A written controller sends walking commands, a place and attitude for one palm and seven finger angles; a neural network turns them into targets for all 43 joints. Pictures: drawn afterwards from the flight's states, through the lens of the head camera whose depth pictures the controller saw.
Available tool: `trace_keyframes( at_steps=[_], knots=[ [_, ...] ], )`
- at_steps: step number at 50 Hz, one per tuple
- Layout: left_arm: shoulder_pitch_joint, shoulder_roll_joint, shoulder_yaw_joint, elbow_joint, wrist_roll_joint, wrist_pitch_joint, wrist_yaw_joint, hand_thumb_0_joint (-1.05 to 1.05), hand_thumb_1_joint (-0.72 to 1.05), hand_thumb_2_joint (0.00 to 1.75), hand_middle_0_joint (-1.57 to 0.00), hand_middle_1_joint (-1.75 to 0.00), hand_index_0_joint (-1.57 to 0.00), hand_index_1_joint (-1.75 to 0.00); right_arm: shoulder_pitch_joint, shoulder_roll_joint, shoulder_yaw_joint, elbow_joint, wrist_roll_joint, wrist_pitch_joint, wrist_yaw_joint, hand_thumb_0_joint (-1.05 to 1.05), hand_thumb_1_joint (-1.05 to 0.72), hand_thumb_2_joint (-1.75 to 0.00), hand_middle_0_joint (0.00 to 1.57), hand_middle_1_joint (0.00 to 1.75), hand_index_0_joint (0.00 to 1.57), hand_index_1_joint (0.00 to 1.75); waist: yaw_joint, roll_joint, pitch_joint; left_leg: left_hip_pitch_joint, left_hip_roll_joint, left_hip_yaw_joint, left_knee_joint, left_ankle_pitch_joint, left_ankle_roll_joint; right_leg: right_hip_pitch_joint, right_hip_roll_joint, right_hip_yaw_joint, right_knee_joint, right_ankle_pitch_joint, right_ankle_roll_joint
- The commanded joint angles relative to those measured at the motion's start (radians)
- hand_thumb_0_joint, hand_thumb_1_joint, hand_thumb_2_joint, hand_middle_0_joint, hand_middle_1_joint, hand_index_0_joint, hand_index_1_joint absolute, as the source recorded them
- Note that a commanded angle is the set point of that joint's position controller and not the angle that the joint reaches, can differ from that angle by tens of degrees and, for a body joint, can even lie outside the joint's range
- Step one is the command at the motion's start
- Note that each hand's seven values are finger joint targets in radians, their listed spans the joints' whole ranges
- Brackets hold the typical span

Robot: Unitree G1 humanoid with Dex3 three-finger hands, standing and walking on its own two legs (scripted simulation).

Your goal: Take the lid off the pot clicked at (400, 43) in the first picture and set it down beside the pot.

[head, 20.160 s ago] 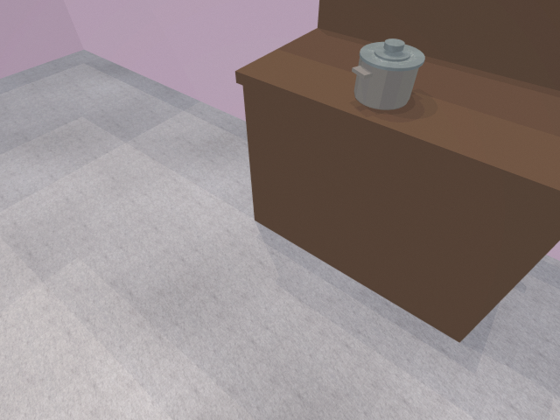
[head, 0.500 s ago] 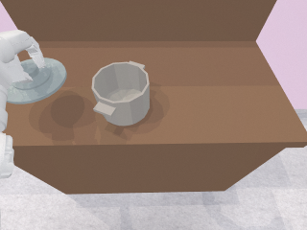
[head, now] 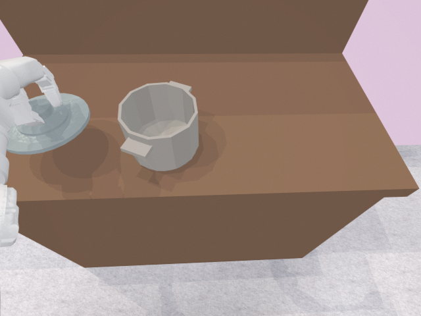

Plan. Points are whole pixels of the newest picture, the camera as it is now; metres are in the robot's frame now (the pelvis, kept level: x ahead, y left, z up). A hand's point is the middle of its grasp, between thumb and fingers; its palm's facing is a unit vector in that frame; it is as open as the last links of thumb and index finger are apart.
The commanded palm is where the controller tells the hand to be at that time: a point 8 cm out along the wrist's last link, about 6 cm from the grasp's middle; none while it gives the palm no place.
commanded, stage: lower the lid onto the table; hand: left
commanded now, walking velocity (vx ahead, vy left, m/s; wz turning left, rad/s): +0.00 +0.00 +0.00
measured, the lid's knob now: (37, 110) +0.48 +0.31 +0.11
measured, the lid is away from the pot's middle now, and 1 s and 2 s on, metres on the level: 0.22 0.23 0.24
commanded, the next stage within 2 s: open the fingers wide in 1.36 s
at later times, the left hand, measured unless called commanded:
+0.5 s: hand (34, 122) +0.45 +0.30 +0.11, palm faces -0.47 -0.14 -0.87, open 7.9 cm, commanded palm +0.48 +0.31 +0.18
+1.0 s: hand (41, 133) +0.46 +0.31 +0.07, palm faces -0.52 -0.13 -0.85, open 7.9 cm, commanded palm +0.50 +0.32 +0.14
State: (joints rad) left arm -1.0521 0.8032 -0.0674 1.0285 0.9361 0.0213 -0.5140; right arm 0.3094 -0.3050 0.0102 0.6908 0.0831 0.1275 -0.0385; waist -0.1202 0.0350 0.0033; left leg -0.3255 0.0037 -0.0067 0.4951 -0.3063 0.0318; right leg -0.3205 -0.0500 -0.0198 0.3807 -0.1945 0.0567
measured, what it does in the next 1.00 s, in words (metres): stands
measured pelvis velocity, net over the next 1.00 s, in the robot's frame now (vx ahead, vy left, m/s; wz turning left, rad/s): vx -0.01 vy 0.01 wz -0.02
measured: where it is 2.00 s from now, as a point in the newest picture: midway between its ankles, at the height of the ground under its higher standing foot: outside the picture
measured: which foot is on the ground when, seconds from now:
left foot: down 0.00-1.00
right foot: down 0.00-1.00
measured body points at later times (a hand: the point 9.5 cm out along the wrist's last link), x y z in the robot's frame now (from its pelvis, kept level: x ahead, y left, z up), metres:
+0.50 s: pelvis +0.00 +0.01 +0.00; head +0.07 +0.01 +0.44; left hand +0.47 +0.31 +0.16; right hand +0.02 -0.27 -0.13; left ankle -0.04 +0.10 -0.74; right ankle -0.01 -0.17 -0.74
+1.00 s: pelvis -0.01 +0.01 -0.01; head +0.08 +0.02 +0.43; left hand +0.48 +0.32 +0.12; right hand -0.01 -0.27 -0.13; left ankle -0.04 +0.10 -0.74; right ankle -0.01 -0.16 -0.74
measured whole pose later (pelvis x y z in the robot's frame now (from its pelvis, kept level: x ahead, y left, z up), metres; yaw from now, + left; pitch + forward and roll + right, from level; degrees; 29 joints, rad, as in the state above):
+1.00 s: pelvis -0.01 +0.01 -0.01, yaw -1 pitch +12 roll -3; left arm -1.00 0.83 -0.05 1.12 0.95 -0.09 -0.46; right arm 0.35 -0.29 0.02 0.72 0.09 0.13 -0.07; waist -0.15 0.02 -0.02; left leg -0.47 0.01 0.01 0.64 -0.37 0.04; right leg -0.46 -0.04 0.00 0.50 -0.23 0.06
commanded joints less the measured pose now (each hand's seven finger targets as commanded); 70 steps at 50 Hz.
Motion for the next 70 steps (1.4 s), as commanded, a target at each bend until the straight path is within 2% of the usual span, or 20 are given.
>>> trace_keyframes(
  at_steps=[1,3,7,10,16,19,23,28,31,36,42,45,48,50,54,56,58,61,63,70],
  knots=[
    [-0.545,0.347,0.085,-0.197,0.003,-0.013,0.054,0.0,0.55,1.08,-0.81,-1.03,-0.85,-1.04,0.077,-0.174,-0.06,-0.07,0.002,-0.021,-0.015,0.0,-0.9,-0.9,0.2,0.3,0.2,0.3,-0.002,0.089,-0.429,0.224,-0.04,-0.008,0.007,0.537,0.051,0.132,0.093,-0.053,0.03,0.376,-0.075],
    [-0.561,0.405,0.122,-0.248,0.007,-0.021,0.062,0.0,0.55,1.08,-0.81,-1.03,-0.85,-1.04,0.081,-0.179,-0.062,-0.071,-0.002,-0.015,-0.017,0.0,-0.9,-0.9,0.2,0.3,0.2,0.3,0.004,0.096,-0.477,0.237,-0.037,-0.007,0.012,0.559,0.053,0.153,0.092,-0.046,0.036,0.396,-0.074],
    [-0.548,0.339,0.072,-0.228,-0.004,-0.031,0.061,0.0,0.55,1.08,-0.81,-1.03,-0.85,-1.04,0.079,-0.175,-0.062,-0.068,0.001,-0.019,-0.021,0.0,-0.9,-0.9,0.2,0.3,0.2,0.3,-0.006,0.137,-0.453,0.267,-0.03,-0.016,0.021,0.599,0.049,0.093,0.095,-0.055,0.036,0.369,-0.077],
    [-0.548,0.361,0.105,-0.275,-0.005,-0.04,0.065,0.0,0.55,1.08,-0.81,-1.03,-0.85,-1.04,0.084,-0.173,-0.066,-0.068,-0.004,-0.021,-0.019,0.0,-0.9,-0.9,0.2,0.3,0.2,0.3,-0.001,0.161,-0.495,0.303,-0.029,-0.025,0.032,0.642,0.049,0.091,0.099,-0.051,0.042,0.37,-0.075],
    [-0.546,0.352,0.083,-0.214,-0.006,-0.044,0.064,0.0,0.55,1.08,-0.81,-1.03,-0.85,-1.04,0.091,-0.179,-0.059,-0.055,0.001,-0.012,-0.021,0.0,-0.9,-0.9,0.2,0.3,0.2,0.3,-0.008,0.095,-0.444,0.227,-0.033,-0.013,0.03,0.528,0.05,0.082,0.098,-0.056,0.048,0.345,-0.076],
    [-0.586,0.351,0.081,-0.261,0.0,-0.056,0.073,0.0,0.55,1.08,-0.81,-1.03,-0.85,-1.04,0.091,-0.177,-0.063,-0.054,-0.004,-0.015,-0.026,0.0,-0.9,-0.9,0.2,0.3,0.2,0.3,-0.01,0.157,-0.485,0.275,-0.028,-0.021,0.043,0.586,0.047,0.059,0.1,-0.052,0.055,0.345,-0.077],
    [-0.508,0.392,0.123,-0.187,-0.002,-0.07,0.079,0.0,0.55,1.08,-0.81,-1.03,-0.85,-1.04,0.103,-0.179,-0.059,-0.05,-0.003,-0.015,-0.028,0.0,-0.9,-0.9,0.2,0.3,0.2,0.3,-0.004,0.106,-0.468,0.228,-0.031,-0.019,0.053,0.577,0.048,0.071,0.099,-0.052,0.069,0.356,-0.075],
    [-0.504,0.385,0.117,-0.186,0.011,-0.077,0.09,0.0,0.55,1.08,-0.81,-1.03,-0.85,-1.04,0.11,-0.178,-0.06,-0.054,-0.003,-0.01,-0.027,0.0,-0.9,-0.9,0.2,0.3,0.2,0.3,-0.005,0.139,-0.475,0.243,-0.028,-0.026,0.066,0.6,0.041,0.03,0.103,-0.055,0.08,0.331,-0.077],
    [-0.489,0.363,0.098,-0.138,0.004,-0.077,0.084,0.0,0.55,1.08,-0.81,-1.03,-0.85,-1.04,0.117,-0.179,-0.06,-0.048,0.001,-0.009,-0.031,0.0,-0.9,-0.9,0.2,0.3,0.2,0.3,-0.013,0.095,-0.454,0.194,-0.033,-0.008,0.07,0.521,0.05,0.034,0.1,-0.054,0.081,0.327,-0.074],
    [-0.52,0.325,0.058,-0.145,0.002,-0.083,0.085,0.0,0.55,1.08,-0.81,-1.03,-0.85,-1.04,0.126,-0.177,-0.059,-0.039,0.002,-0.008,-0.038,0.0,-0.9,-0.9,0.2,0.3,0.2,0.3,-0.026,0.133,-0.447,0.21,-0.028,-0.012,0.082,0.535,0.045,-0.021,0.106,-0.058,0.09,0.302,-0.076],
    [-0.516,0.383,0.097,-0.169,0.001,-0.105,0.097,0.0,0.55,1.08,-0.81,-1.03,-0.85,-1.04,0.139,-0.181,-0.057,-0.031,-0.001,-0.014,-0.049,0.0,-0.9,-0.9,0.2,0.3,0.2,0.3,-0.019,0.168,-0.494,0.219,-0.024,-0.012,0.105,0.589,0.045,-0.024,0.106,-0.053,0.112,0.326,-0.078],
    [-0.498,0.406,0.108,-0.131,0.006,-0.109,0.102,0.0,0.55,1.08,-0.81,-1.03,-0.85,-1.04,0.151,-0.184,-0.052,-0.026,0.004,-0.012,-0.052,0.0,-0.9,-0.9,0.2,0.3,0.2,0.3,-0.023,0.121,-0.463,0.163,-0.028,-0.006,0.106,0.511,0.048,-0.019,0.105,-0.053,0.116,0.309,-0.074],
    [-0.506,0.424,0.126,-0.176,0.019,-0.115,0.115,0.0,0.55,1.08,-0.81,-1.03,-0.85,-1.04,0.159,-0.181,-0.056,-0.028,-0.001,-0.01,-0.051,0.0,-0.9,-0.9,0.2,0.3,0.2,0.3,-0.019,0.195,-0.523,0.222,-0.023,-0.021,0.124,0.624,0.037,-0.036,0.11,-0.053,0.129,0.328,-0.078],
    [-0.467,0.39,0.103,-0.101,0.015,-0.112,0.109,0.0,0.55,1.08,-0.81,-1.03,-0.85,-1.04,0.163,-0.181,-0.053,-0.024,0.004,-0.011,-0.052,0.0,-0.9,-0.9,0.2,0.3,0.2,0.3,-0.028,0.139,-0.465,0.174,-0.024,-0.011,0.126,0.56,0.043,-0.059,0.109,-0.057,0.128,0.302,-0.074],
    [-0.474,0.38,0.09,-0.095,0.02,-0.114,0.105,0.0,0.55,1.08,-0.81,-1.03,-0.85,-1.04,0.169,-0.182,-0.054,-0.022,0.003,-0.005,-0.051,0.0,-0.9,-0.9,0.2,0.3,0.2,0.3,-0.032,0.166,-0.469,0.172,-0.025,-0.011,0.141,0.568,0.041,-0.089,0.112,-0.059,0.139,0.291,-0.076],
    [-0.428,0.384,0.093,-0.028,0.019,-0.114,0.099,0.0,0.55,1.08,-0.81,-1.03,-0.85,-1.04,0.176,-0.186,-0.049,-0.018,0.008,-0.004,-0.051,0.0,-0.9,-0.9,0.2,0.3,0.2,0.3,-0.034,0.099,-0.426,0.105,-0.027,0.0,0.144,0.496,0.047,-0.091,0.112,-0.06,0.145,0.275,-0.073],
    [-0.458,0.381,0.084,-0.058,0.026,-0.116,0.101,0.0,0.55,1.08,-0.81,-1.03,-0.85,-1.04,0.177,-0.188,-0.052,-0.02,0.008,0.005,-0.05,0.0,-0.9,-0.9,0.2,0.3,0.2,0.3,-0.034,0.141,-0.455,0.123,-0.024,-0.003,0.151,0.523,0.04,-0.111,0.111,-0.06,0.157,0.272,-0.077],
    [-0.443,0.378,0.073,-0.001,0.033,-0.12,0.096,0.0,0.55,1.08,-0.81,-1.03,-0.85,-1.04,0.186,-0.19,-0.047,-0.016,0.011,0.011,-0.051,0.0,-0.9,-0.9,0.2,0.3,0.2,0.3,-0.042,0.099,-0.416,0.06,-0.027,0.002,0.164,0.448,0.041,-0.141,0.115,-0.063,0.169,0.228,-0.076],
    [-0.48,0.369,0.068,-0.049,0.037,-0.124,0.098,0.0,0.55,1.08,-0.81,-1.03,-0.85,-1.04,0.189,-0.187,-0.053,-0.021,0.006,0.017,-0.053,0.0,-0.9,-0.9,0.2,0.3,0.2,0.3,-0.041,0.145,-0.477,0.109,-0.021,-0.007,0.176,0.51,0.036,-0.152,0.117,-0.063,0.182,0.241,-0.079],
    [-0.473,0.31,0.028,0.026,0.031,-0.122,0.09,0.0,0.55,1.08,-0.81,-1.03,-0.85,-1.04,0.201,-0.187,-0.049,-0.017,0.009,0.025,-0.053,0.0,-0.9,-0.9,0.2,0.3,0.2,0.3,-0.059,0.105,-0.429,0.049,-0.018,-0.005,0.193,0.433,0.036,-0.224,0.121,-0.07,0.199,0.174,-0.077]
  ],
)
